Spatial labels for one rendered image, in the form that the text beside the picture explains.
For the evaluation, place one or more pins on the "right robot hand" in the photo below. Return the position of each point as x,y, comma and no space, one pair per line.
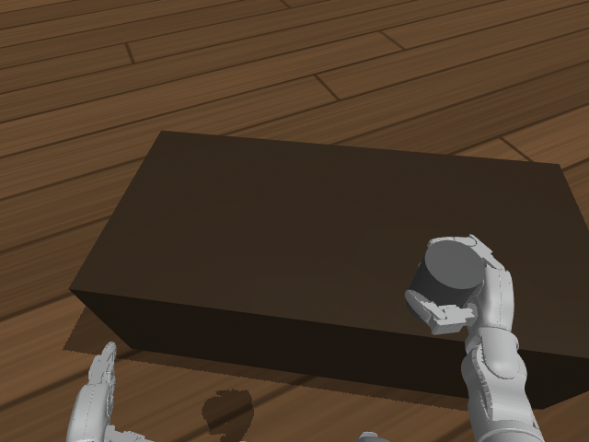
491,304

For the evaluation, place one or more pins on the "right robot arm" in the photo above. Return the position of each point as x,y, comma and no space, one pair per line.
495,375

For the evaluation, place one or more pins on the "left robot hand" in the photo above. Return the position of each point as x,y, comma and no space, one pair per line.
90,418

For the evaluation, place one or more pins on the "can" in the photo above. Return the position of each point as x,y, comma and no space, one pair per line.
449,273

